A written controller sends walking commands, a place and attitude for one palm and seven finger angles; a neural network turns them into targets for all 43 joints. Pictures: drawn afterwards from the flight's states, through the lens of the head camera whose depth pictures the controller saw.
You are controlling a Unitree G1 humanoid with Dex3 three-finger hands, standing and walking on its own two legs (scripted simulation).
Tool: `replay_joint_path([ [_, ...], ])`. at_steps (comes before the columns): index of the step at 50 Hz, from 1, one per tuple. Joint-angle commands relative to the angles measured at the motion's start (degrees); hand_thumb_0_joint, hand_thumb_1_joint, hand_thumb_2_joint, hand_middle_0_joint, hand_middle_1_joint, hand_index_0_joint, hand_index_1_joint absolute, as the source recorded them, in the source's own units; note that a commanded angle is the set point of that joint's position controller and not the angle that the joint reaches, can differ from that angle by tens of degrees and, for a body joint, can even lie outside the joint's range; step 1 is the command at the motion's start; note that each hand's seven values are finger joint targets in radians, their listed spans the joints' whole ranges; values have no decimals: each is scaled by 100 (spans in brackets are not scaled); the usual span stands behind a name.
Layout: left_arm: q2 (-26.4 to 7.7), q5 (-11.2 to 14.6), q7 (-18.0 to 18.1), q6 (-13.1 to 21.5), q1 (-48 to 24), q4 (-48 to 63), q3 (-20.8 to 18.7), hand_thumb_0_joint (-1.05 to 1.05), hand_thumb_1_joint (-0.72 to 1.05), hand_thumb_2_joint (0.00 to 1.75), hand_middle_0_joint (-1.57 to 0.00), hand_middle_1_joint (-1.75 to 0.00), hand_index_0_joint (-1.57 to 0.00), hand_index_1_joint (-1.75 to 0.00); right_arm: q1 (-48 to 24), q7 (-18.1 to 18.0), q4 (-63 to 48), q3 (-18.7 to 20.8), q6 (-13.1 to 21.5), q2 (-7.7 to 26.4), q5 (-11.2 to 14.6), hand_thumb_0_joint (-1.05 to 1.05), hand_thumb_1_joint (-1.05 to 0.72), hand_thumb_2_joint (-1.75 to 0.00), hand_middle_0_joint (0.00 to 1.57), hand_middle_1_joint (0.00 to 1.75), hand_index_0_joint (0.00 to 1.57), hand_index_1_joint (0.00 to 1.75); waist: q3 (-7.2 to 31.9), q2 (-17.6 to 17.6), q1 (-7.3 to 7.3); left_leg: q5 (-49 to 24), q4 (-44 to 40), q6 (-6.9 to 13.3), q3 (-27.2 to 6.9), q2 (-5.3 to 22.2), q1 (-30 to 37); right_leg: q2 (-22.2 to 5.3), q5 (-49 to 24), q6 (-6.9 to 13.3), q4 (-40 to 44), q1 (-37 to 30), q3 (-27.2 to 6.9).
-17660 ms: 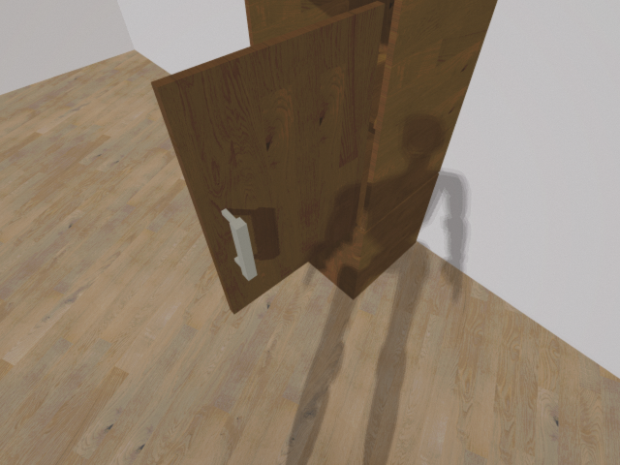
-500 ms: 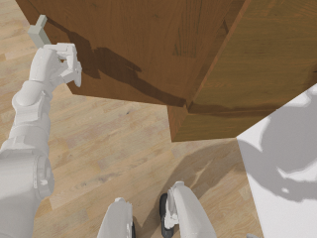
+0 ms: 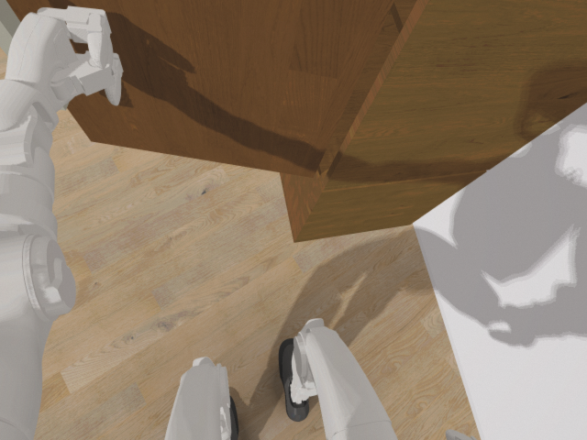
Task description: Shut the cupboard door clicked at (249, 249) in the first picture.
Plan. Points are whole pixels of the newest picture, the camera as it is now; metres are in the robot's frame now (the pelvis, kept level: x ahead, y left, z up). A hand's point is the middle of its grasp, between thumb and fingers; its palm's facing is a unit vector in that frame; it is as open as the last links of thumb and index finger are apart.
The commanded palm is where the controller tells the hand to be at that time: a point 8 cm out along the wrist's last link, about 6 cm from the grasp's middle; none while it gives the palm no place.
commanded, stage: push the door shut along its arc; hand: left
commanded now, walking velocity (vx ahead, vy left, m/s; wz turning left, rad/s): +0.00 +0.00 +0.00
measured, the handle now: (32, 43) +0.60 +0.23 +0.05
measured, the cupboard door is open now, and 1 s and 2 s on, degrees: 73 61 61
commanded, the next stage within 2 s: pull the fist back off the door in 0.42 s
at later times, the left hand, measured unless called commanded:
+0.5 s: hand (128, 43) +0.59 +0.12 +0.07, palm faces -0.38 -0.92 -0.02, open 3.2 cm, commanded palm +0.62 +0.13 +0.06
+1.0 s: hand (146, 48) +0.59 +0.10 +0.07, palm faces +0.03 -1.00 -0.04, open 3.1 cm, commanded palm +0.54 +0.15 +0.06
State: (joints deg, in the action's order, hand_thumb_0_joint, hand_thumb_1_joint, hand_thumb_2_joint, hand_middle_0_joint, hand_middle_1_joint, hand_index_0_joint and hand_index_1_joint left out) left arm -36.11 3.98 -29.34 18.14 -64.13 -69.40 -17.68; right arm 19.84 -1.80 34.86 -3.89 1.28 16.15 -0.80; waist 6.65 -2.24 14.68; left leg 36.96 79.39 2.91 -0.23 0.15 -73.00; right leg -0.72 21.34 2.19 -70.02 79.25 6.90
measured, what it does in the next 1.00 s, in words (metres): stands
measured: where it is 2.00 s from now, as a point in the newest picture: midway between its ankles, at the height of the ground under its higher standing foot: (262, 422)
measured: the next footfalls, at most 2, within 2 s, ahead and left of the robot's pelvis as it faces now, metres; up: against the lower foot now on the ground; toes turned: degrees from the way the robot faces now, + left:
none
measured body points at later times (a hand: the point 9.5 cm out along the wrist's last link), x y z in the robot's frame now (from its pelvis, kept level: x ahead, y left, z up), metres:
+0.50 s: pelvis +0.00 +0.00 -0.01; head +0.21 +0.04 +0.38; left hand +0.61 +0.18 +0.07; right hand -0.02 -0.27 -0.10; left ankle -0.01 +0.09 -0.60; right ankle +0.10 -0.11 -0.60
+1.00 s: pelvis +0.02 -0.01 +0.02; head +0.20 +0.00 +0.43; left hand +0.58 +0.16 +0.07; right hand -0.02 -0.25 -0.09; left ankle -0.01 +0.09 -0.60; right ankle +0.10 -0.11 -0.60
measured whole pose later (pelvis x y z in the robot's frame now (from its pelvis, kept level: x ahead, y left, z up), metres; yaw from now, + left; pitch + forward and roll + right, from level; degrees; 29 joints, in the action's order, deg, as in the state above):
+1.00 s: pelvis +0.02 -0.01 +0.02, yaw +0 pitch +31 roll -3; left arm -26.4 -1.4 -1.1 24.9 -61.3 -70.3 -21.7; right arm 25.5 4.8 34.2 -2.9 -0.8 13.3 -3.9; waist 7.1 -3.3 15.2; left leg 36.2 73.6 2.0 0.4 0.7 -68.2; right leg 0.4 21.3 2.8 -66.0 75.5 6.0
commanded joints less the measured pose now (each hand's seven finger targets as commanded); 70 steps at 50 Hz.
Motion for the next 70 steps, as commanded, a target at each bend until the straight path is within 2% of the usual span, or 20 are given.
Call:
replay_joint_path([
  [1, -1320, 69, 5, 151, -2812, 1006, -227, 0, 90, 90, -130, -150, -130, -150, 1249, -122, -150, 402, 80, 1203, 10, 0, -90, -90, 20, 30, 20, 30, 3380, -958, 233, -2666, -996, -108, -521, 69, 1573, 209, -1126, -4, 499, -2497, -484],
  [5, -1489, -7, 11, 121, -3084, 1017, -254, 0, 90, 90, -130, -150, -130, -150, 1295, -144, -140, 383, 104, 1210, -10, 0, -90, -90, 20, 30, 20, 30, 3435, -1040, 289, -2725, -955, -112, -536, 74, 1552, 211, -1206, 5, 453, -2498, -477],
  [7, -1188, 7, -32, 129, -3247, 1125, -20, 0, 90, 90, -130, -150, -130, -150, 1309, -140, -130, 395, 136, 1182, -13, 0, -90, -90, 20, 30, 20, 30, 3575, -1161, 353, -2866, -921, -114, -566, 74, 1750, 227, -1267, 27, 424, -2367, -458],
  [11, -1198, -33, -92, -39, -3491, 906, 76, 0, 90, 90, -130, -150, -130, -150, 1346, -154, -25, 390, 158, 1210, -32, 0, -90, -90, 20, 30, 20, 30, 3435, -1254, 452, -2687, -879, -107, -554, 71, 1623, 234, -1147, 17, 460, -2270, -450],
  [13, -1182, -27, -110, -43, -3733, 1057, 109, 0, 90, 90, -130, -150, -130, -150, 1392, -159, 26, 409, 189, 1217, -48, 0, -90, -90, 20, 30, 20, 30, 3698, -1359, 493, -2904, -832, -125, -622, 88, 1862, 233, -1254, 24, 401, -2198, -420],
  [21, -784, -172, -39, -314, -4293, 575, 483, 0, 90, 90, -130, -150, -130, -150, 1450, -156, 236, 380, 220, 1233, -105, 0, -90, -90, 20, 30, 20, 30, 3272, -1492, 811, -2721, -704, -116, -702, 103, 1788, 270, -961, 40, 346, -1541, -290],
  [26, -794, -281, -20, -398, -4577, 560, 560, 0, 90, 90, -130, -150, -130, -150, 1487, -124, 290, 373, 229, 1236, -131, 0, -90, -90, 20, 30, 20, 30, 3452, -1768, 893, -2931, -609, -136, -764, 119, 1950, 288, -1045, 55, 232, -1354, -232],
  [27, -1105, 139, 1080, -440, -4333, 529, -729, 0, 90, 90, -130, -150, -130, -150, 1831, -49, 0, 233, 258, 1167, -277, 0, -90, -90, 20, 30, 20, 30, 3272, -2011, 531, -3016, -741, -204, -816, 163, 1755, 249, -1033, 83, 242, -1292, -255],
  [30, -405, -64, 2456, -246, -4033, 724, -567, 0, 90, 90, -130, -150, -130, -150, 1919, 283, -112, 290, 160, 1055, -427, 0, -90, -90, 20, 30, 20, 30, 3462, -1562, 565, -3166, -813, -315, -837, 214, 1735, 230, -1132, -16, 299, -1603, -294],
  [31, -388, -243, 2871, 31, -3991, 1159, -579, 0, 90, 90, -130, -150, -130, -150, 1934, 402, -168, 324, 158, 1016, -501, 0, -90, -90, 20, 30, 20, 30, 3735, -1780, 433, -3329, -788, -353, -801, 194, 1855, 213, -1252, -8, 278, -1736, -331],
  [33, -308, -859, 3243, 488, -3790, 1446, -208, 0, 90, 90, -130, -150, -130, -150, 2008, 614, -148, 445, 71, 1020, -539, 0, -90, -90, 20, 30, 20, 30, 4324, -2036, 392, -3922, -744, -477, -903, 241, 2414, 188, -1577, -7, 194, -1842, -344],
  [35, -237, -1007, 3167, 594, -3511, 1366, -69, 0, 90, 90, -130, -150, -130, -150, 2031, 697, -106, 527, -82, 1032, -468, 0, -90, -90, 20, 30, 20, 30, 4380, -1775, 378, -3898, -847, -452, -830, 218, 2423, 199, -1828, -5, 322, -2318, -378],
  [37, -317, -839, 2939, 533, -3624, 1350, -145, 0, 90, 90, -130, -150, -130, -150, 2050, 649, -105, 530, -198, 1052, -396, 0, -90, -90, 20, 30, 20, 30, 4267, -1442, 460, -3447, -997, -327, -746, 174, 2106, 207, -1907, -24, 449, -2756, -431],
  [42, -866, -511, 2897, 724, -3118, 1495, -829, 0, 90, 90, -130, -150, -130, -150, 1896, 547, -242, 451, -163, 915, -313, 0, -90, -90, 20, 30, 20, 30, 4076, -1075, 120, -2662, -1264, -173, -377, 22, 1261, 196, -1993, -32, 687, -3849, -666],
  [48, 22, -471, 2810, 1078, -1762, 848, -335, 0, 90, 90, -130, -150, -130, -150, 1726, 568, -232, 518, -145, 837, -261, 0, -90, -90, 20, 30, 20, 30, 3227, -481, 50, -2333, -1428, -148, -183, -17, 927, 147, -1926, -47, 876, -4003, -735],
  [53, 313, -189, 2608, 1192, -1391, 1115, -246, 0, 90, 90, -130, -150, -130, -150, 1564, 505, -291, 593, -181, 849, -198, 0, -90, -90, 20, 30, 20, 30, 3169, -399, -125, -2200, -1546, -154, -125, -76, 1092, 113, -1785, -45, 950, -4051, -753],
  [54, 573, -146, 2589, 1225, -1360, 1128, -58, 0, 90, 90, -130, -150, -130, -150, 1498, 504, -288, 609, -178, 829, -184, 0, -90, -90, 20, 30, 20, 30, 3092, -369, -80, -2172, -1551, -156, -123, -79, 1155, 111, -1729, -61, 970, -3935, -745],
  [62, 783, -101, 2655, 1708, -1493, 1905, 182, 0, 90, 90, -130, -150, -130, -150, 1166, 406, -239, 705, -161, 828, -174, 0, -90, -90, 20, 30, 20, 30, 3500, -617, -173, -2416, -1553, -205, -199, -111, 1770, 61, -1763, -59, 835, -3810, -698],
  [66, 1145, -68, 2687, 1699, -1145, 1826, 421, 0, 90, 90, -130, -150, -130, -150, 949, 379, -242, 709, -189, 824, -147, 0, -90, -90, 20, 30, 20, 30, 3284, -556, -238, -2345, -1654, -244, -246, -111, 1880, 49, -1543, -66, 874, -3639, -645],
  [70, 964, -114, 2817, 1645, -1599, 1444, 331, 0, 90, 90, -130, -150, -130, -150, 829, 303, -181, 653, -185, 856, -147, 0, -90, -90, 20, 30, 20, 30, 2722, -200, -87, -1608, -1674, -179, -254, -152, 1318, 39, -933, -88, 973, -3498, -680],
])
